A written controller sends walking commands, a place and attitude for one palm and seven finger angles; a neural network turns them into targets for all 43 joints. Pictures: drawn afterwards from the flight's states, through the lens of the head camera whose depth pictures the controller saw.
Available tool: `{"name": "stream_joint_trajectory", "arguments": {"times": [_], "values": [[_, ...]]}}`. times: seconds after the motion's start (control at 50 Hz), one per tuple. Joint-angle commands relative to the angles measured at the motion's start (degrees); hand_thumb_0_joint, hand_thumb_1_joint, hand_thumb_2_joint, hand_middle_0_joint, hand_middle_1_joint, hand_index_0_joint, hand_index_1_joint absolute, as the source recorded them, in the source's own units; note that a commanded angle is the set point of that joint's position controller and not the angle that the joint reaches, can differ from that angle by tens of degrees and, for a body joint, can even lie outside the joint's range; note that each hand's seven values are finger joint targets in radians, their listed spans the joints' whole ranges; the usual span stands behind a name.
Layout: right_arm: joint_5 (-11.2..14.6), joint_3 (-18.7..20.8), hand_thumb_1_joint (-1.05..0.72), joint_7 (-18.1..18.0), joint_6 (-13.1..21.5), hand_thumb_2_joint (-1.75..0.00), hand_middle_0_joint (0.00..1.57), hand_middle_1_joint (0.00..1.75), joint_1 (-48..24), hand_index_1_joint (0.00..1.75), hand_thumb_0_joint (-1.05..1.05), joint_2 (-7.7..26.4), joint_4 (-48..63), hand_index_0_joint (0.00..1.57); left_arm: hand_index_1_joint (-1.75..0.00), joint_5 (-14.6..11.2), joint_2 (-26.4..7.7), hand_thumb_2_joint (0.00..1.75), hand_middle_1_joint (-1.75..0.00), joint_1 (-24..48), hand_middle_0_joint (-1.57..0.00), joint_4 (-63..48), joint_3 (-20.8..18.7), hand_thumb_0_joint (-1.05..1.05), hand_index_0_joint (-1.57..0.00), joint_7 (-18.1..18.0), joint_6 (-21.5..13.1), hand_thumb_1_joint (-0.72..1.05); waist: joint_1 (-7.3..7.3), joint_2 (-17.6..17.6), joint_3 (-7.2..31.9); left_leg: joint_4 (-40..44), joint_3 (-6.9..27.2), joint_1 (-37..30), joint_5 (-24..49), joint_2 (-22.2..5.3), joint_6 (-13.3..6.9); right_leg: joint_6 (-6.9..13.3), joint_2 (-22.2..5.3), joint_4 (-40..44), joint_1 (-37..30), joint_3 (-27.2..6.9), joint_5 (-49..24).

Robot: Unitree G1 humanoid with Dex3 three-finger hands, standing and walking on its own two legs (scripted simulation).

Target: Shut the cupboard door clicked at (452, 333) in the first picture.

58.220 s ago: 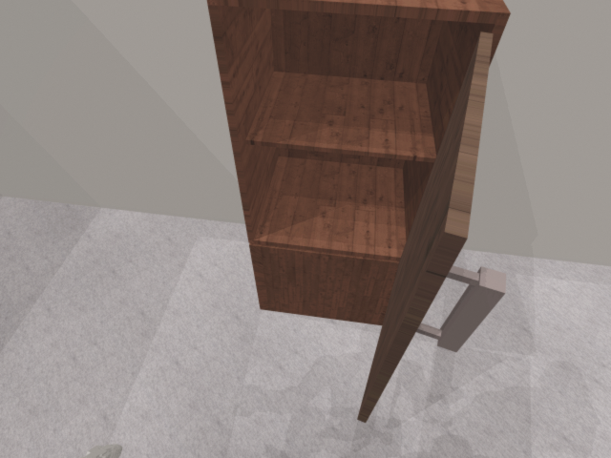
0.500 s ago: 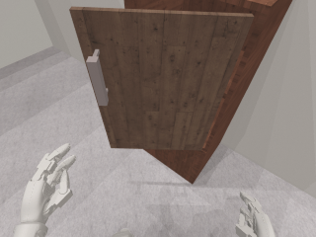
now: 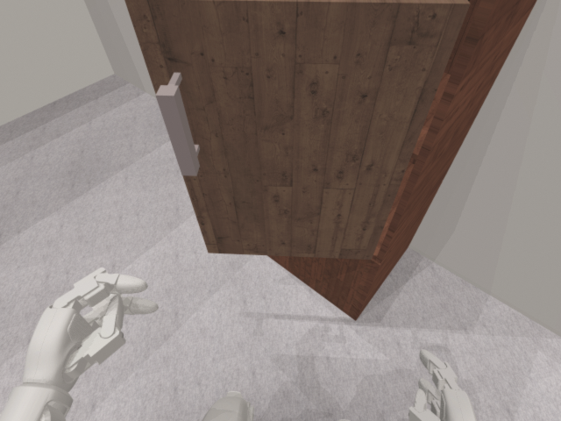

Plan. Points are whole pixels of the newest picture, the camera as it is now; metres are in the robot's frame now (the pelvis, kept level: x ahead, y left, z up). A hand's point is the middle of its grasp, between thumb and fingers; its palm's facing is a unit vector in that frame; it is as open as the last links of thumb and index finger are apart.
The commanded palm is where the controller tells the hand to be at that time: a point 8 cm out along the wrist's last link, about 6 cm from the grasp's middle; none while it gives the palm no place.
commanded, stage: raise the hand and make a fist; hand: left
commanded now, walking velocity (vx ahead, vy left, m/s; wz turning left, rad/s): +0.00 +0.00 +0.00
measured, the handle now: (183, 126) +0.51 +0.19 +0.14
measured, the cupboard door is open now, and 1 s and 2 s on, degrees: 37 37 37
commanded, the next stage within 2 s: bring the fist close to the handle in 1.14 s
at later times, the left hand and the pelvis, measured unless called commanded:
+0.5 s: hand (97, 311) +0.22 +0.22 +0.12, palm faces +0.02 -1.00 -0.03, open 3.1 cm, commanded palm +0.19 +0.27 +0.13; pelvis +0.01 +0.02 +0.02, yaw +1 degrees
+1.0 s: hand (107, 290) +0.23 +0.20 +0.14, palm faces +0.01 -1.00 -0.03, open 3.1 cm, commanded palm +0.20 +0.25 +0.15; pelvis +0.01 +0.01 +0.04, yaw +1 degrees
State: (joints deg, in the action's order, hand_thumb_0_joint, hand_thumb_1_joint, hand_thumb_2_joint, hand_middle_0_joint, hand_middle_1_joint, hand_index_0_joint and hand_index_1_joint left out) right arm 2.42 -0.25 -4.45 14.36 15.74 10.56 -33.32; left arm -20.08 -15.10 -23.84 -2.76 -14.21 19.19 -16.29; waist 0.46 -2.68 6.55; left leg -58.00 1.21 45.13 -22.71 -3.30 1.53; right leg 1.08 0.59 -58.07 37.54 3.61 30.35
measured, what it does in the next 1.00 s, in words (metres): stands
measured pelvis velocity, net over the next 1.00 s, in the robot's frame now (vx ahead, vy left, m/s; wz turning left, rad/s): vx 0.01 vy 0.01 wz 0.01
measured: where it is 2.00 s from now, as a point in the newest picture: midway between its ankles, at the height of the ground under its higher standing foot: outside the picture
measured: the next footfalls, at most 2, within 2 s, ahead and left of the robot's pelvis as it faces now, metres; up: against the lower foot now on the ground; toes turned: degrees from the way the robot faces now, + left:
none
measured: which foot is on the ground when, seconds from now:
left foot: down 0.00-1.00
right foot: down 0.00-1.00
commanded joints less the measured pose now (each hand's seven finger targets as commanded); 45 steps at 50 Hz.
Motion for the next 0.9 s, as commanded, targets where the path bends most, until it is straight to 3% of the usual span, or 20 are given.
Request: {"name": "stream_joint_trajectory", "arguments": {"times": [0.0, 0.06, 0.14, 0.16, 0.26, 0.28, 0.34, 0.44, 0.46, 0.48, 0.56, 0.58, 0.64, 0.66, 0.68, 0.76, 0.78, 0.86, 0.88], "values": [[-0.3, 3.3, -0.9, -0.3, 3.2, -0.9, 0.2, 0.3, -5.2, 0.3, 0.0, 8.6, 10.0, 0.2, -1.08, -0.9, -6.8, 0.9, -1.08, -0.6, -0.92, -11.4, -3.8, 0.0, -0.92, -1.5, -5.3, 0.9, 1.4, 4.2, 7.7, 7.9, 0.9, -10.8, 9.5, 2.9, -2.7, -1.8, -0.2, 11.6, -2.3, -3.1, -16.3], [-0.2, 3.0, -0.9, -0.3, 3.7, -0.9, 0.2, 0.3, -4.5, 0.3, 0.0, 9.6, 10.1, 0.2, -1.14, -0.7, -7.2, 0.9, -1.14, 1.8, -0.97, -13.1, -2.2, 0.0, -0.97, -1.2, -6.5, 0.9, 0.98, 2.5, 7.2, 8.6, 1.0, -11.7, 8.0, 3.0, -3.0, -1.0, 0.2, 12.4, -1.9, -3.0, -12.5], [0.1, 2.8, -0.9, -0.2, 4.4, -0.9, 0.2, 0.3, -4.1, 0.3, 0.0, 9.7, 10.3, 0.2, -1.22, 0.0, -7.2, 0.9, -1.22, 2.9, -1.04, -17.3, -1.1, 0.0, -1.04, -2.1, -6.5, 0.9, 0.96, -1.0, 10.1, 11.0, 1.3, -16.5, 8.3, 2.8, -3.0, -0.4, 0.7, 12.1, -2.6, -1.1, -12.9], [0.0, 2.7, -0.9, -0.2, 4.4, -0.9, 0.2, 0.3, -4.2, 0.3, 0.0, 9.9, 10.2, 0.2, -1.24, 0.4, -8.5, 0.9, -1.24, 3.3, -1.06, -18.2, -2.0, 0.0, -1.06, -2.7, -6.2, 0.9, 1.43, -1.6, 10.1, 11.6, 1.8, -17.0, 8.9, 2.7, -3.0, -0.1, 1.0, 11.9, -3.5, -0.7, -13.5], [0.3, 2.1, -0.9, -0.1, 3.2, -0.9, 0.2, 0.3, -4.6, 0.3, 0.0, 9.7, 10.5, 0.2, -1.34, 1.0, -8.3, 0.9, -1.34, 3.3, -1.15, -17.8, -2.0, 0.0, -1.15, -4.3, -2.9, 0.9, 1.61, -1.8, 7.1, 14.5, 1.8, -18.1, 7.5, 2.6, -2.8, 0.0, 1.3, 13.9, -5.1, 0.1, -13.4], [0.4, 1.8, -0.9, 0.0, 3.1, -0.9, 0.2, 0.3, -4.8, 0.3, 0.0, 9.6, 11.0, 0.2, -1.36, 0.9, -6.9, 0.9, -1.36, 3.6, -1.17, -18.5, -0.5, 0.0, -1.17, -4.3, -2.3, 0.9, 1.21, -1.4, 6.9, 15.0, 1.7, -19.0, 7.4, 2.6, -2.7, -0.1, 1.2, 14.4, -5.3, 0.3, -13.7], [0.5, 1.3, -0.9, 0.3, 2.7, -0.9, 0.2, 0.3, -4.8, 0.3, 0.0, 9.6, 11.6, 0.2, -1.42, 1.1, -6.8, 0.9, -1.42, 4.7, -1.23, -19.2, 0.0, 0.0, -1.23, -4.3, -0.1, 0.9, 1.17, -2.8, 6.4, 16.4, 1.9, -20.5, 7.5, 2.6, -2.6, -0.1, 1.4, 15.4, -6.3, 0.6, -14.5], [0.6, 0.4, -0.9, 0.1, 2.2, -0.9, 0.2, 0.3, -5.1, 0.3, 0.0, 9.9, 11.9, 0.2, -1.5, 1.2, -7.2, 0.9, -1.5, 9.0, -1.3, -18.8, 0.3, 0.0, -1.3, -4.2, 2.8, 0.9, 0.66, -1.4, 3.7, 18.6, 2.2, -21.6, 5.0, 2.5, -2.6, -0.2, 1.5, 18.1, -7.4, 0.6, -12.5], [0.4, 0.4, -0.9, 0.0, 2.2, -0.9, 0.2, 0.3, -5.3, 0.3, 0.0, 10.1, 11.7, 0.2, -1.5, 1.5, -8.9, 0.9, -1.5, 9.6, -1.3, -19.0, -1.0, 0.0, -1.3, -4.4, 3.1, 0.9, 1.09, -2.1, 4.0, 18.5, 2.0, -21.8, 5.3, 2.7, -2.7, -0.1, 1.4, 18.6, -8.4, 0.1, -12.6], [0.6, 0.1, -0.9, 0.1, 2.2, -0.9, 0.2, 0.3, -5.4, 0.3, 0.0, 9.7, 12.0, 0.2, -1.5, 1.3, -7.2, 0.9, -1.5, 9.8, -1.3, -19.0, 0.4, 0.0, -1.3, -4.3, 3.5, 0.9, 0.86, -2.0, 3.8, 19.0, 1.9, -22.3, 5.4, 2.7, -2.7, -0.1, 1.3, 18.9, -8.8, 0.4, -12.7], [0.5, -0.2, -0.9, 0.1, 2.5, -0.9, 0.2, 0.3, -5.5, 0.3, 0.0, 10.0, 11.3, 0.2, -1.5, 1.4, -9.2, 0.9, -1.5, 11.8, -1.3, -19.0, -1.3, 0.0, -1.3, -4.4, 4.5, 0.9, 1.14, -0.8, 4.5, 19.8, 1.9, -23.8, 6.5, 2.7, -2.7, -0.2, 1.4, 20.1, -10.6, 0.3, -13.9], [0.6, -0.3, -0.9, 0.1, 2.6, -0.9, 0.2, 0.3, -5.9, 0.3, 0.0, 9.7, 11.5, 0.2, -1.5, 1.3, -7.6, 0.9, -1.5, 12.2, -1.3, -20.0, 0.1, 0.0, -1.3, -4.3, 4.7, 0.9, 1.01, -1.8, 4.8, 20.0, 1.6, -24.5, 7.3, 2.9, -2.8, -0.2, 1.2, 20.3, -11.1, 0.2, -14.7], [0.6, -0.5, -0.9, 0.2, 3.0, -0.9, 0.2, 0.3, -6.2, 0.3, 0.0, 9.7, 11.1, 0.2, -1.5, 1.1, -8.2, 0.9, -1.5, 13.3, -1.3, -19.6, -0.6, 0.0, -1.3, -4.3, 5.6, 0.9, 1.3, -1.6, 4.2, 21.0, 1.5, -25.3, 7.6, 3.0, -2.7, -0.3, 1.1, 21.4, -11.9, 0.2, -15.2], [0.6, -0.4, -0.9, 0.1, 3.0, -0.9, 0.2, 0.3, -6.2, 0.3, 0.0, 10.1, 10.6, 0.2, -1.5, 1.1, -9.4, 0.9, -1.5, 13.4, -1.3, -19.0, -1.7, 0.0, -1.3, -4.5, 6.0, 0.9, 1.42, -0.1, 4.0, 21.0, 1.5, -25.1, 7.8, 3.0, -2.8, -0.3, 1.0, 21.9, -12.7, 0.0, -15.2], [0.8, -0.5, -0.9, 0.1, 3.1, -0.9, 0.2, 0.3, -6.7, 0.3, 0.0, 9.7, 10.7, 0.2, -1.5, 1.0, -8.0, 0.9, -1.5, 13.8, -1.3, -19.0, -0.4, 0.0, -1.3, -4.3, 6.5, 0.9, 1.24, -0.9, 3.5, 21.3, 1.0, -25.4, 7.6, 3.1, -2.9, -0.5, 0.8, 22.4, -12.4, -0.1, -14.9], [0.8, -0.3, -0.9, 0.1, 3.4, -0.9, 0.2, 0.3, -6.7, 0.3, 0.0, 10.1, 10.0, 0.2, -1.5, 0.8, -8.9, 0.9, -1.5, 13.0, -1.3, -17.0, -1.9, 0.0, -1.3, -4.3, 7.8, 0.9, 1.9, 0.9, 2.9, 21.7, 0.7, -25.8, 9.2, 3.2, -2.9, -0.5, 0.7, 23.4, -14.0, -0.5, -16.6], [0.9, -0.3, -0.9, 0.2, 3.5, -0.9, 0.2, 0.3, -6.9, 0.3, 0.0, 9.7, 10.3, 0.2, -1.5, 0.8, -7.2, 0.9, -1.5, 12.6, -1.3, -17.0, -0.5, 0.0, -1.3, -4.1, 7.8, 0.9, 1.62, 1.1, 2.7, 21.9, 0.4, -26.0, 9.3, 3.3, -2.9, -0.7, 0.4, 23.6, -13.7, -0.5, -16.7], [0.8, 0.0, -0.9, 0.3, 3.5, -0.9, 0.2, 0.3, -6.9, 0.3, 0.0, 10.1, 9.9, 0.2, -1.5, 0.8, -8.9, 0.9, -1.5, 13.2, -1.3, -16.9, -2.0, 0.0, -1.3, -4.4, 7.4, 0.9, 1.85, 2.3, 2.1, 21.6, 0.0, -25.4, 9.2, 3.5, -2.9, -0.8, 0.2, 24.5, -14.4, -1.6, -15.9], [0.8, 0.0, -0.9, 0.3, 3.6, -0.9, 0.2, 0.3, -7.2, 0.3, 0.0, 9.9, 10.1, 0.2, -1.5, 0.8, -7.7, 0.9, -1.5, 13.1, -1.3, -17.0, -1.2, 0.0, -1.3, -4.4, 7.0, 0.9, 1.79, 2.0, 2.7, 21.6, -0.2, -25.7, 9.6, 3.6, -2.9, -0.9, 0.0, 24.3, -14.4, -1.7, -16.3]]}}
